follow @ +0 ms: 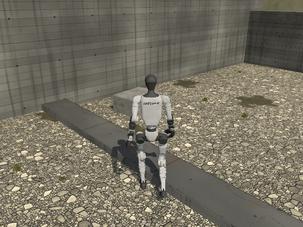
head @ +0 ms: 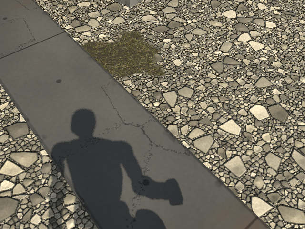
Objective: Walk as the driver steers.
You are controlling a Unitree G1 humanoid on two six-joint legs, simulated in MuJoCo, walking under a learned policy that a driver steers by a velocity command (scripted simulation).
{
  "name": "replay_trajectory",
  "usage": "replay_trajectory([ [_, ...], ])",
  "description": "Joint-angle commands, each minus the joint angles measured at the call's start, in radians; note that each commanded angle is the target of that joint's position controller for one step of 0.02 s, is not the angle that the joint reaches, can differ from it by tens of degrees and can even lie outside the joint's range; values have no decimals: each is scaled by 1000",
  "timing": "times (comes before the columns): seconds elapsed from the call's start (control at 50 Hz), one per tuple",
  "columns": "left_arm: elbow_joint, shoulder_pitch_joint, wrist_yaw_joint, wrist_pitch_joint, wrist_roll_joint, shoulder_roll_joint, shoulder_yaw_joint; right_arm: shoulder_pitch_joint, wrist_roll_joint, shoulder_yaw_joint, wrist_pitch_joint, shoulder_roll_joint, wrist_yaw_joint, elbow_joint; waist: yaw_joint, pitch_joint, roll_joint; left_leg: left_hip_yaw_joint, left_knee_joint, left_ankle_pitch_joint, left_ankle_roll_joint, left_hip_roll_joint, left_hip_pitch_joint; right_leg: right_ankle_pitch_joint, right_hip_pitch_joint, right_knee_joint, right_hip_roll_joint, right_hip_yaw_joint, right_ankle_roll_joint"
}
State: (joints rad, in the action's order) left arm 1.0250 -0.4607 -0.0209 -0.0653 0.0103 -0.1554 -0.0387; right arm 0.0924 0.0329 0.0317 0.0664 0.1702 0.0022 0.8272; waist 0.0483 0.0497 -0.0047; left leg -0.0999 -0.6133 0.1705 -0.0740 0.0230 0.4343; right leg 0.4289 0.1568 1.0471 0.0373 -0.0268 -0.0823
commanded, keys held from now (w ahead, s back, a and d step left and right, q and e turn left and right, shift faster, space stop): w+e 0.74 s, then e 0.26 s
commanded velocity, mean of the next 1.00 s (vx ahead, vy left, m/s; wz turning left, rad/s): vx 0.45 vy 0.00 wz -0.55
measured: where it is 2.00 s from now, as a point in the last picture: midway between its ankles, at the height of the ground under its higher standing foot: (203, 207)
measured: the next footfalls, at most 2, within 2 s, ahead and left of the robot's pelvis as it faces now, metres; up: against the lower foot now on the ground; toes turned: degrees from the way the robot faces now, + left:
right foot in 0.44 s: +0.35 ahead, -0.11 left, +0.11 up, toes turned -20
left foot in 0.92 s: +0.66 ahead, -0.10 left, +0.11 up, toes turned -34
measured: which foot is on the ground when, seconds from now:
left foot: down 0.00-0.44, up 0.46-0.90, down 0.92-1.00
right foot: up 0.00-0.42, down 0.44-0.92, up 0.94-1.00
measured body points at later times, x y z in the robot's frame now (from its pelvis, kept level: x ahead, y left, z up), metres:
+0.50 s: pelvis +0.26 -0.05 +0.04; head +0.28 -0.04 +0.49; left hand +0.51 +0.10 -0.06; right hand +0.20 -0.28 -0.10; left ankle +0.12 +0.11 -0.59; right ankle +0.32 -0.10 -0.61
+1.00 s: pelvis +0.51 -0.12 +0.11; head +0.54 -0.13 +0.56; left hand +0.74 +0.08 +0.00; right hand +0.50 -0.41 +0.01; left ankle +0.62 -0.08 -0.61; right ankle +0.35 -0.13 -0.51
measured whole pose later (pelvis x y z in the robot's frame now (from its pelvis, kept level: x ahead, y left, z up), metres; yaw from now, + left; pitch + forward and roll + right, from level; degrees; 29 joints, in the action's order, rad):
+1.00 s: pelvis +0.51 -0.12 +0.11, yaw -35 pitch +1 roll +0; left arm 0.69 -0.31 -0.04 -0.02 0.00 -0.30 -0.08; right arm 0.19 0.02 0.02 0.05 0.23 0.00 0.68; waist 0.04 0.06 0.01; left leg -0.03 -0.63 0.21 -0.06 -0.02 0.43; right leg 0.50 0.36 1.24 0.19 -0.13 -0.04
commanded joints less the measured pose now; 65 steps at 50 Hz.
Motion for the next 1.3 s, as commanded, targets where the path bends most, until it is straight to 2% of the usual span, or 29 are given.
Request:
replay_trajectory([
  [0.02, -114, 52, -5, 1, -15, -57, -29, 249, 3, 49, -17, 130, 4, 34, -102, -140, -102, 571, 385, 187, -218, 410, -473, -75, 610, 782, -40, 27, -13],
  [0.08, -213, 227, 11, 21, -28, 48, -4, 358, 9, 11, 12, 11, -5, 148, -66, -33, -65, 313, 371, 182, -106, 299, -342, -56, 862, 1064, -58, 11, -76],
  [0.12, -290, 307, 16, 46, -19, 127, 32, 402, 13, -1, 29, 0, -1, 196, -24, -7, -57, 258, 360, 205, -62, 316, -280, -53, 1056, 1249, -36, -42, -105],
  [0.2, -433, 426, 14, 84, -32, 35, 46, 247, 3, -16, 57, 67, 4, 152, 90, 86, -40, 31, 536, 219, -11, 240, 90, -160, 902, 868, -40, 22, -47],
  [0.3, -474, 529, 25, 100, -49, 31, 50, 442, -25, 5, 58, 124, -42, 172, -1, 15, -49, -89, 540, -245, -70, 214, -309, -108, 902, 504, -116, 147, -52],
  [0.34, -487, 584, 36, 93, -50, 41, 56, 494, -22, 8, 42, 115, -54, 156, -43, -23, -32, -132, 486, -578, -79, 241, -481, -9, 826, 303, -99, 217, -85],
  [0.4, -458, 435, 30, 96, -25, 3, 42, 444, -4, 36, 18, 198, -60, 97, 27, -166, -147, -193, 153, -1386, -65, 300, -573, 180, 529, 113, 31, 291, -136],
  [0.42, -449, 326, 30, 92, -23, -52, 23, 426, -12, 49, 16, 235, -42, 68, 57, -258, -204, -173, -43, -1489, -66, 318, -572, 205, 377, 34, 81, 238, -163],
  [0.44, -437, 194, 28, 70, -25, -116, -7, 399, -23, 57, 23, 249, -27, 33, 128, -341, -200, -168, -342, -1299, -31, 302, -407, 178, 119, -153, 58, 28, -203],
  [0.46, -428, 180, 20, 58, -20, -267, -54, 328, -38, 34, 36, 130, 8, -90, 99, -370, 121, -125, -775, -303, 55, 100, 57, 331, -119, -535, -210, -618, -312],
  [0.48, -423, 192, 13, 76, -7, -335, -95, 220, -6, 57, 57, 172, 34, -146, 98, -381, 152, 121, -1094, 76, 77, -67, 308, 184, -181, -838, -300, -1075, -343],
  [0.52, -366, 202, 19, 59, -20, -231, -69, 171, -17, 41, 57, 117, 18, -185, 19, -142, -22, 152, -1219, 36, 54, 10, 448, 4, 6, -723, -302, -764, -299],
  [0.56, -317, 229, 15, 29, -39, -153, -45, 197, -16, 16, 21, 54, -20, -209, -101, 6, -44, 134, -1124, 111, 47, 48, 431, -294, 239, -629, -198, -449, -205],
  [0.64, -317, 229, 25, -17, -25, -154, -36, 221, 14, 17, -46, 87, -25, -206, -147, -51, -7, 112, -768, 59, 66, 57, 301, -576, 284, -652, -66, -198, -139],
  [0.78, -297, 5, -18, 18, 8, -226, -50, -97, -1, -12, -44, 75, 5, -274, 35, -96, 72, 49, -154, -165, 106, -15, 300, -943, -97, -653, -58, -208, -108],
  [0.82, -309, -11, -21, 44, -7, -241, -57, -79, -7, -18, -40, 78, 6, -260, 39, -123, 115, 37, -165, -145, 98, -51, 240, -1115, -139, -589, -67, -212, -95],
  [0.84, -324, 4, -21, 49, -10, -244, -55, -54, -8, -15, -34, 99, 1, -258, 25, -114, 100, 38, -107, -117, 89, -73, 149, -1158, -94, -565, -51, -208, -78],
  [0.88, -394, 177, -27, 36, -14, -271, -59, 203, 5, 19, -12, 188, -8, -180, -119, -183, 130, 133, -129, -153, 20, -59, -135, -1340, 11, -401, -83, -241, -29],
  [0.92, -450, 298, -13, 14, 13, -269, -68, 414, 6, 49, 6, 244, -20, -119, -266, -198, -12, 158, 145, -373, -17, -2, -400, -987, 118, -8, 7, -230, 9],
  [0.94, -466, 138, -7, 11, 13, -140, -50, 353, -9, 46, 11, 267, -22, -141, -119, -249, -250, 386, 44, -1063, -125, 325, -634, 180, 360, 320, 157, -126, 65],
  [0.96, -419, -28, -19, 21, -7, -207, -53, 279, -19, 39, -3, 233, -12, -191, -48, -367, -237, 614, 103, -1065, -237, 421, -591, 185, 417, 419, 145, -148, 54],
  [1.0, -386, 63, -20, 56, -34, -265, -72, 167, -21, 13, -2, 143, -6, -222, -21, -199, -61, 482, 168, -811, -243, 342, -385, 44, 452, 406, 81, -129, 72],
  [1.06, -397, 112, 14, 122, -42, -243, -66, 152, -10, 20, 2, 181, -5, -220, 6, -113, -115, 329, 280, -418, -201, 266, -183, -19, 405, 307, 24, -75, 78],
  [1.1, -416, 160, 30, 145, -33, -197, -47, 181, -5, 29, -3, 206, -18, -198, -2, -102, -103, 235, 293, -441, -192, 249, -142, -52, 379, 230, 23, -22, 70],
  [1.16, -437, 209, 35, 150, -29, -171, -25, 177, 0, 34, -15, 226, -14, -192, -9, -121, -113, 142, 269, -474, -165, 248, -143, -131, 351, 133, 9, 16, 52],
  [1.2, -418, 200, 28, 150, -38, -207, -37, 127, 12, 34, -6, 233, 2, -232, -15, -188, -139, 111, 196, -414, -164, 277, -117, -329, 274, 279, 18, 60, 30],
  [1.22, -432, 231, 19, 155, -35, -225, -45, 134, 9, 30, -1, 233, 4, -240, -21, -182, -127, 123, 180, -388, -164, 300, -121, -302, 311, 295, 12, 39, 27],
  [1.26, -493, 326, 32, 159, -17, -176, -16, 165, -3, 37, -26, 241, -3, -212, -43, -75, -175, 84, 230, -320, -99, 267, -172, -35, 343, -85, -19, 34, 43],
  [1.3, -473, 257, 30, 164, -21, -181, -20, 162, 8, 47, -44, 266, 4, -221, -33, -135, -219, 22, 128, -374, -86, 253, -155, -60, 181, -87, 21, 131, 39],
])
